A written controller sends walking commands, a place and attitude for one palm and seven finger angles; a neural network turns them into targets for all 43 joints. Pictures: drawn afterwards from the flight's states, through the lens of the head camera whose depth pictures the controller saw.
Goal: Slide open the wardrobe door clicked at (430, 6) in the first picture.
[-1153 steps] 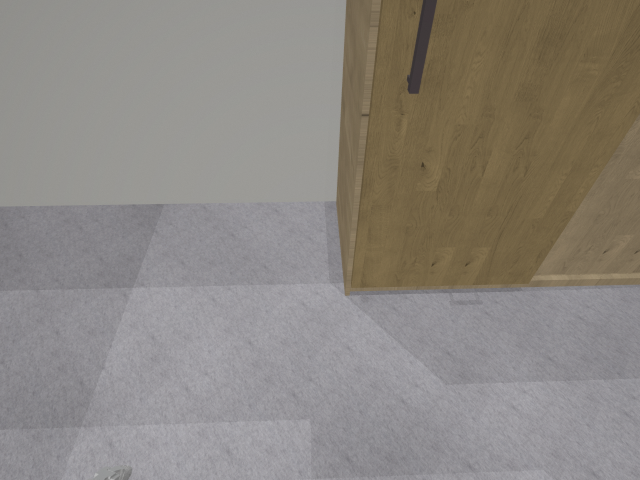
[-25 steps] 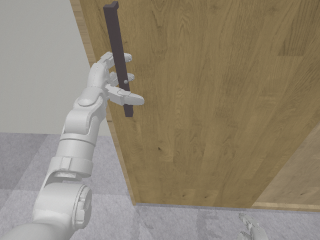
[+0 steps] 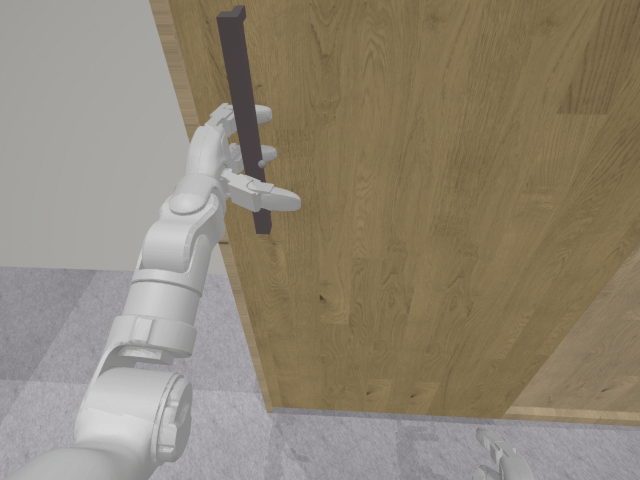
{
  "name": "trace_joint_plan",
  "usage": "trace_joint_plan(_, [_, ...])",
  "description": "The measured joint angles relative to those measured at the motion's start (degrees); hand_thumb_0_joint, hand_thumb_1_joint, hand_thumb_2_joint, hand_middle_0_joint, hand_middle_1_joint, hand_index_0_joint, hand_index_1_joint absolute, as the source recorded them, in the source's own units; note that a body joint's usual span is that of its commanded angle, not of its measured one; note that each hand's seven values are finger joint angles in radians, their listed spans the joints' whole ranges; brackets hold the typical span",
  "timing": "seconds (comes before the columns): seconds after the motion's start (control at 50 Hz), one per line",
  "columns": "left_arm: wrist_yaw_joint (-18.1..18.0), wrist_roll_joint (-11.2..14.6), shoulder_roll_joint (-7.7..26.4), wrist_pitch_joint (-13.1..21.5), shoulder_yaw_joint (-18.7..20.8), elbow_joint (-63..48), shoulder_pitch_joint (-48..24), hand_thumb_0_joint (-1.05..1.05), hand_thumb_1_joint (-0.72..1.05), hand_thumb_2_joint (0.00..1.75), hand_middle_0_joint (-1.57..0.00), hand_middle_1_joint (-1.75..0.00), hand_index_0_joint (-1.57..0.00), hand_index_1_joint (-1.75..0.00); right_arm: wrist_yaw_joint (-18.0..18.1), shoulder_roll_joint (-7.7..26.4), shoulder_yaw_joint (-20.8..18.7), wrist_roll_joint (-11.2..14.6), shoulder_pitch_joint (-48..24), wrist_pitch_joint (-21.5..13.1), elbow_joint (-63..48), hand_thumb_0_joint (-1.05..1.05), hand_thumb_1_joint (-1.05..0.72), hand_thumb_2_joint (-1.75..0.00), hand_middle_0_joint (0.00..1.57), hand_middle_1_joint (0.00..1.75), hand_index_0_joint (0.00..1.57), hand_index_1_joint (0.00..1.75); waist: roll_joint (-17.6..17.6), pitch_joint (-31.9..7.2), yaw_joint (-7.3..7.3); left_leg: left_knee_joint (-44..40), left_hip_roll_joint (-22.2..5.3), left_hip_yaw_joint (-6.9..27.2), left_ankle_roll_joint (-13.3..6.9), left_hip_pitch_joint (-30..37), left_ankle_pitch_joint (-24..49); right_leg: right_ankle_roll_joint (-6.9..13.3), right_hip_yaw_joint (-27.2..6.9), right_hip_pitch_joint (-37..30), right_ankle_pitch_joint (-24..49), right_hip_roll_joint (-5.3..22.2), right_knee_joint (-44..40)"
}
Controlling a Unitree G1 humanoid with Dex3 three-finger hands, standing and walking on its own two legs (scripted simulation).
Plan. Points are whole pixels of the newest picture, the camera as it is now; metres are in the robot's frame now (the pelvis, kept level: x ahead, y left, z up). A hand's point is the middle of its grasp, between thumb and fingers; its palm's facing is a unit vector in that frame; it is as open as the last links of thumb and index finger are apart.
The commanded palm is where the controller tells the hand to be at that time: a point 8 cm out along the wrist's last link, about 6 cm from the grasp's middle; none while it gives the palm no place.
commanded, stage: slide the fingers in behind the handle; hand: left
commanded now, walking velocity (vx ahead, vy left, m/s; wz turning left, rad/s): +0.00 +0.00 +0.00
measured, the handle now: (253, 136) +0.48 +0.12 +0.22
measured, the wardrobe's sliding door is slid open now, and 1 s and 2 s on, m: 0.00 0.00 0.00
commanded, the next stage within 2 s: grip the handle and tug to test in 0.24 s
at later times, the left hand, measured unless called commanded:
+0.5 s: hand (265, 161) +0.42 +0.10 +0.22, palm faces +0.00 -1.00 +0.00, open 13.5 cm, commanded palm +0.39 +0.15 +0.22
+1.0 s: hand (262, 161) +0.42 +0.10 +0.22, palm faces +0.01 -1.00 +0.00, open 6.1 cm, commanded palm +0.39 +0.15 +0.22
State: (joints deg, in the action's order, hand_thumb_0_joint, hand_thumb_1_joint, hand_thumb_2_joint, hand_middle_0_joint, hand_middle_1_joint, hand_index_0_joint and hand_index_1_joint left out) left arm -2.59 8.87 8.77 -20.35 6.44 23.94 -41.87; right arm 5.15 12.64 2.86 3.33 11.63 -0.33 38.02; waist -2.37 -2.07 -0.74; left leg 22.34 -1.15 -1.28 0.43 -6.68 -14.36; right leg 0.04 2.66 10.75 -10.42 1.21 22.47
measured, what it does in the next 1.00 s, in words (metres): stands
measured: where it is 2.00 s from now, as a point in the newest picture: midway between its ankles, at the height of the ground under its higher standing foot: outside the picture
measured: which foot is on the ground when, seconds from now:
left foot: down 0.00-1.00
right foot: down 0.00-1.00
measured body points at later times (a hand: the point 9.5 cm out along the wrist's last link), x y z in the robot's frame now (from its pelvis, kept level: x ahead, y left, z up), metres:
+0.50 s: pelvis +0.00 +0.00 +0.00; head -0.02 -0.01 +0.45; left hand +0.42 +0.15 +0.22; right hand +0.15 -0.23 -0.10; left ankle -0.03 +0.12 -0.74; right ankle +0.02 -0.12 -0.74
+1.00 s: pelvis +0.01 +0.00 +0.00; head -0.01 -0.02 +0.45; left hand +0.41 +0.16 +0.22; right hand +0.17 -0.23 -0.10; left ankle -0.03 +0.12 -0.74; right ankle +0.02 -0.12 -0.74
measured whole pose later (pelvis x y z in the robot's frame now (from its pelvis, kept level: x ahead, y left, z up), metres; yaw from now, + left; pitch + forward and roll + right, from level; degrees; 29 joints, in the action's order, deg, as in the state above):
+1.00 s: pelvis +0.01 +0.00 +0.00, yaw +0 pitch -1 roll +0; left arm -2.2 9.0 9.0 -20.4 6.6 24.0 -42.1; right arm 5.1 12.7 2.9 3.2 11.1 -0.1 38.1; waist -2.4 -2.2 -0.8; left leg 22.2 -1.3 -1.0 0.6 -6.7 -14.7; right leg 0.2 3.0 10.7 -10.8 1.0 22.3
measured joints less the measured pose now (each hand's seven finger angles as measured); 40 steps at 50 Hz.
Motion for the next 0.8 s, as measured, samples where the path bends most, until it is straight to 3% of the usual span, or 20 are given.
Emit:
trace_joint_plan(0.46, [0.07, -0.02, 0.12, 1.16, -0.03, 3.91, -2.71, -0.02, -0.46, 0.32, -0.3, -1.21, -0.3, -1.21, 0.18, -0.25, 0.21, -0.27, 0.31, -0.21, 0.89, 0.01, -0.91, -0.9, 0.2, 0.3, 0.21, 0.3, 0.24, 0.15, 0.16, 0.14, 0.06, 0.12, -0.05, -0.73, 0.12, -0.02, 0.1, 0.62, 0.18, 0.06, -0.04])
trace_joint_plan(0.6, [0.31, 0.11, 0.31, 2.01, 0.65, 2.79, -1.26, -0.02, -0.25, 0.4, -0.32, -1.23, -0.32, -1.24, 0.01, 0.02, -0.08, -0.18, 0.87, -0.16, 0.62, 0.01, -0.91, -0.9, 0.2, 0.3, 0.2, 0.3, 0.08, -0.09, 0.37, -0.2, -0.11, -0.21, 0.01, -0.46, 0.07, 0.02, -0.21, 0.55, 0.2, -0.14, -0.24])
trace_joint_plan(0.8, [-0.3, -0.29, 0.05, 0.99, 0.18, -0.66, 0.91, -0.01, 0.18, 0.59, -0.35, -1.29, -0.33, -1.29, -0.26, 0.22, -0.37, 0.02, 0.64, 0.01, 0.18, 0.01, -0.91, -0.9, 0.2, 0.3, 0.2, 0.3, -0.14, -0.08, 0.12, -0.26, -0.19, -0.11, 0.1, 0.18, -0.15, 0.08, -0.1, -0.08, -0.14, -0.21, -0.18])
